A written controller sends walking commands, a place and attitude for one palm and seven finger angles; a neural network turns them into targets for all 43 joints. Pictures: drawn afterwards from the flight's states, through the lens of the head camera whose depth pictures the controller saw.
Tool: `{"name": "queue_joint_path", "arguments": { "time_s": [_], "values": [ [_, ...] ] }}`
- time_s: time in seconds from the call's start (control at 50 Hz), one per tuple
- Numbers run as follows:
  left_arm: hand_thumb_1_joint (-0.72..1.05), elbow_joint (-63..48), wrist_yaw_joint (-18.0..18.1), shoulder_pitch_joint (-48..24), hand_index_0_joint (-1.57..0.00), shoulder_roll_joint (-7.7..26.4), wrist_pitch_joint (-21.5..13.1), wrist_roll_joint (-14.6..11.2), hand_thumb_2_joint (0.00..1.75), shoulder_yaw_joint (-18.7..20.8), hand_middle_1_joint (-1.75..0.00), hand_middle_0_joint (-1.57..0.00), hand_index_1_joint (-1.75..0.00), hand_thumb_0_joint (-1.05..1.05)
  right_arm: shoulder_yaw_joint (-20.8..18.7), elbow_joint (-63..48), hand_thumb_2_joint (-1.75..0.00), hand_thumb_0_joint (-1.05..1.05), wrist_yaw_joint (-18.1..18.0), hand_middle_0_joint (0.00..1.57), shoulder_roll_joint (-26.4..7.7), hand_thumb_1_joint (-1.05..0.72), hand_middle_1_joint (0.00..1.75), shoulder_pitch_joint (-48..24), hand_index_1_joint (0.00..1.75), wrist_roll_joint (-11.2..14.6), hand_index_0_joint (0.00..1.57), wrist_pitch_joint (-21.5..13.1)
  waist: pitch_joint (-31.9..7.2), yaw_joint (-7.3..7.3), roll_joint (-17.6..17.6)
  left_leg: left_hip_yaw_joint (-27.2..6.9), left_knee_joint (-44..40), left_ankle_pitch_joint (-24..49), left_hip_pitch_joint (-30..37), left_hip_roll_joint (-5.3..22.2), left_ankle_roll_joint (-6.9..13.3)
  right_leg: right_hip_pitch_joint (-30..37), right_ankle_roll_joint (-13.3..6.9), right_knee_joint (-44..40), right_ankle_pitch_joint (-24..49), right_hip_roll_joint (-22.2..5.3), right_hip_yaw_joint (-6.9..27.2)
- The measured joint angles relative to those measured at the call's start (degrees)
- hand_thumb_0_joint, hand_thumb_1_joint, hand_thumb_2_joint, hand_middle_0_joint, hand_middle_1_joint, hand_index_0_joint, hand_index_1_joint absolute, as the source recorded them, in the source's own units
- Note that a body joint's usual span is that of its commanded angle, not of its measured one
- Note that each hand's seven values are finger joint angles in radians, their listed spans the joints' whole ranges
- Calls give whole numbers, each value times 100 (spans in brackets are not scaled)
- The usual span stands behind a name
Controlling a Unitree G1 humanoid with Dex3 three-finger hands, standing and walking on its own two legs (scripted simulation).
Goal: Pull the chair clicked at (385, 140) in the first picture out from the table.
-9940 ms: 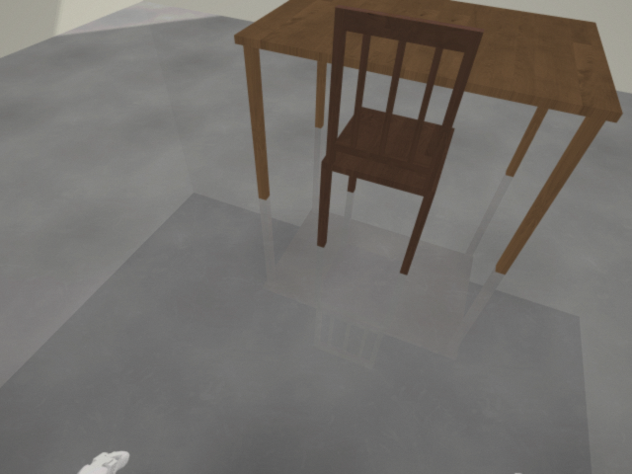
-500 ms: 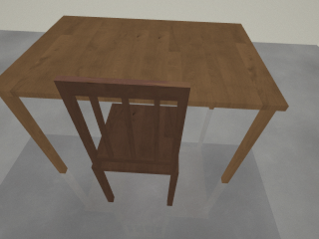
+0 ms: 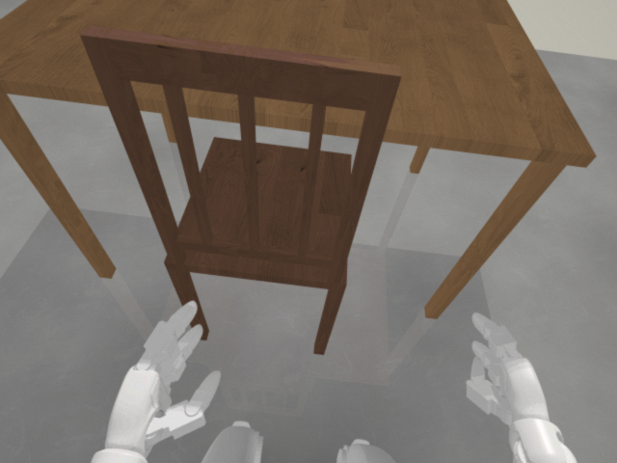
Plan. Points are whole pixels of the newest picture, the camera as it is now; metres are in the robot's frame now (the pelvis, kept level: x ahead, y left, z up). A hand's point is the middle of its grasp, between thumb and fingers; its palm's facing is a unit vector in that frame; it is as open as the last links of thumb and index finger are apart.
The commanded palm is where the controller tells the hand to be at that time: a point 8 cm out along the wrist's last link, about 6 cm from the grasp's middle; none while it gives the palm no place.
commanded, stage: raise the hand toward the chair's back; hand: left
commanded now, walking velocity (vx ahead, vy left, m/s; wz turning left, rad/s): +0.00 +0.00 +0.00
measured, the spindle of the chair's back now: (251, 186) +0.52 +0.14 +0.02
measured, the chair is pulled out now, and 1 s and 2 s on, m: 0.00 0.00 0.00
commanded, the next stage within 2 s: aim the fingers beside a spindle in 1.64 s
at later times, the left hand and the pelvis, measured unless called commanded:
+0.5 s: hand (147, 359) +0.22 +0.20 +0.05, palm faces +0.10 -0.99 -0.07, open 13.9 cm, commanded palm +0.19 +0.25 +0.04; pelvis +0.00 +0.01 +0.00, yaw +1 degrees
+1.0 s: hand (141, 344) +0.24 +0.22 +0.03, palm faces -0.04 -1.00 -0.04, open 16.8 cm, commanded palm +0.22 +0.28 +0.05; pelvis +0.01 +0.02 +0.01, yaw +1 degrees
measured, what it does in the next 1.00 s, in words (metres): stands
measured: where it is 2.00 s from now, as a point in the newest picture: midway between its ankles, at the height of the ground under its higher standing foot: outside the picture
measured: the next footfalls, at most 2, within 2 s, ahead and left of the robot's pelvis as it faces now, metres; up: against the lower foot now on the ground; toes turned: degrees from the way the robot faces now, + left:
none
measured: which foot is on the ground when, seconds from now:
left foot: down 0.00-1.00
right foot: down 0.00-1.00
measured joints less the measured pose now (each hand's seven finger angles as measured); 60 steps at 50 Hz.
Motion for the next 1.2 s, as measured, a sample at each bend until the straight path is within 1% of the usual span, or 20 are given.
{"name": "queue_joint_path", "arguments": {
  "time_s": [0.06, 0.1, 0.16, 0.2, 0.24, 0.3, 0.34, 0.38, 0.42, 0.48, 0.56, 0.6, 0.68, 0.74, 0.82, 0.88, 0.96, 1.02, 1.14, 1.2],
  "values": [
    [49, -508, 251, 478, -17, 257, 160, -111, 73, 188, -23, -16, -24, 2, 76, -127, -90, 1, -81, 20, 102, -91, 30, -91, 29, -13, 20, 99, 71, 159, 183, -202, 422, -150, -343, 25, -27, -208, -36, 284, -146, 20, -192],
    [45, -913, 306, 625, -16, 396, 55, -275, 71, 324, -22, -16, -23, 2, 200, -57, -90, 1, -169, 20, 183, -91, 30, -102, 29, -33, 20, 72, 63, 254, 345, -338, 602, -198, -529, 29, -41, -302, -63, 371, -191, 31, -323],
    [37, -1306, 74, 380, -15, 457, -239, -539, 68, 406, -21, -14, -22, 2, 451, 203, -90, 1, -292, 20, 282, -91, 30, -98, 30, -21, 20, -62, 59, 344, 599, -500, 788, -216, -765, 30, -43, -426, -76, 439, -197, 42, -479],
    [33, -1358, -228, 8, -14, 422, -237, -646, 66, 338, -21, -13, -21, 2, 618, 358, -90, 1, -365, 20, 350, -90, 30, -75, 30, 19, 20, -107, 76, 329, 740, -553, 860, -205, -893, 31, -33, -516, -73, 463, -175, 48, -529],
    [28, -1236, -553, -379, -13, 412, 56, -662, 64, 239, -20, -13, -20, 2, 737, 461, -90, 1, -428, 21, 442, -90, 30, 6, 30, 71, 20, -74, 62, 254, 799, -536, 867, -177, -996, 35, -23, -629, -64, 472, -142, 50, -512],
    [21, -919, -822, -716, -13, 457, 876, -609, 61, 185, -19, -12, -19, 1, 783, 522, -90, 1, -488, 21, 556, -90, 31, 211, 30, 150, 21, 98, 60, 63, 790, -430, 742, -128, -975, 52, -14, -676, -46, 397, -79, 59, -408],
    [16, -849, -718, -667, -13, 452, 1392, -631, 59, 252, -18, -12, -19, 1, 711, 518, -90, 1, -509, 21, 583, -90, 31, 383, 30, 177, 21, 224, 79, -70, 759, -339, 582, -99, -827, 65, 6, -581, -21, 270, -32, 70, -320],
    [12, -949, -419, -439, -13, 406, 1613, -682, 57, 377, -17, -12, -18, 1, 581, 519, -90, 1, -527, 21, 569, -90, 31, 572, 30, 185, 21, 289, 76, -151, 714, -260, 399, -74, -635, 85, 25, -432, 1, 106, 18, 91, -244],
    [7, -1138, -59, -143, -12, 369, 1502, -697, 55, 517, -17, -12, -17, 1, 437, 543, -90, 1, -537, 21, 516, -90, 31, 757, 30, 174, 21, 289, 35, -174, 667, -215, 238, -56, -465, 97, 34, -281, 14, -57, 59, 108, -201],
    [1, -1326, 311, 152, -12, 392, 953, -600, 52, 678, -16, -11, -16, 1, 285, 614, -90, 1, -522, 21, 353, -90, 31, 917, 30, 132, 20, 220, -30, -172, 628, -222, 133, -47, -357, 81, 44, -153, 30, -183, 73, 99, -211],
    [-9, -1134, 178, 50, -10, 507, 370, -532, 48, 667, -14, -10, -14, 1, 240, 658, -90, 1, -522, 20, 79, -90, 30, 823, 30, 127, 20, 104, -15, -192, 649, -294, 274, -86, -513, 41, 67, -247, 51, -92, 24, 61, -281],
    [-14, -944, -65, -94, -9, 559, 386, -550, 46, 567, -13, -9, -14, 1, 243, 629, -90, 1, -550, 20, 4, -90, 30, 712, 30, 156, 20, 56, 27, -201, 650, -301, 350, -109, -592, 37, 82, -315, 62, -32, 7, 56, -286],
    [-23, -820, -352, -231, -9, 644, 745, -586, 42, 461, -12, -8, -12, 0, 256, 516, -90, 1, -601, 20, 54, -90, 30, 538, 30, 180, 20, 2, 69, -220, 603, -270, 328, -120, -551, 50, 107, -282, 83, -71, 23, 69, -254],
    [-30, -972, -218, -202, -9, 649, 842, -674, 39, 578, -11, -8, -11, 0, 285, 442, -90, 1, -591, 20, 188, -90, 30, 483, 30, 171, 20, -4, 59, -215, 572, -264, 204, -106, -384, 52, 111, -108, 95, -216, 55, 78, -249],
    [-39, -1043, 0, -286, -8, 616, 715, -693, 35, 800, -9, -7, -10, 0, 386, 394, -90, 1, -523, 20, 301, -90, 30, 463, 30, 132, 20, 15, -19, -156, 583, -292, 80, -86, -240, 23, 120, 69, 115, -373, 78, 60, -279],
    [-43, -843, -109, -456, -7, 641, 726, -654, 33, 826, -9, -7, -9, 0, 498, 347, -90, 1, -483, 20, 300, -90, 30, 425, 30, 126, 20, 61, -33, -110, 631, -315, 77, -89, -235, -3, 139, 100, 136, -400, 75, 38, -303],
    [-47, -584, -452, -596, -6, 715, 991, -638, 32, 722, -8, -6, -9, 0, 608, 279, -90, 1, -490, 21, 278, -90, 30, 395, 30, 133, 20, 100, 31, -89, 665, -304, 77, -93, -240, -14, 167, 102, 161, -418, 84, 28, -293],
    [-48, -624, -535, -574, -6, 753, 1094, -676, 31, 738, -8, -6, -8, -1, 618, 283, -90, 1, -508, 21, 279, -90, 31, 435, 30, 112, 20, 93, 65, -96, 653, -282, 41, -94, -197, -9, 179, 140, 176, -465, 100, 33, -271],
    [-50, -720, -379, -697, -7, 771, 819, -788, 30, 1041, -8, -6, -8, -1, 560, 438, -90, 1, -492, 21, 237, -90, 31, 582, 30, 90, 20, 87, 40, -102, 638, -279, -15, -96, -117, -18, 190, 233, 199, -546, 112, 29, -268],
    [-50, -504, -459, -898, -6, 819, 841, -792, 30, 1119, -8, -6, -8, -1, 557, 486, -90, 1, -482, 21, 166, -90, 31, 610, 30, 111, 20, 130, 42, -131, 667, -281, -7, -94, -135, -27, 202, 221, 209, -545, 116, 20, -270]
  ]
}}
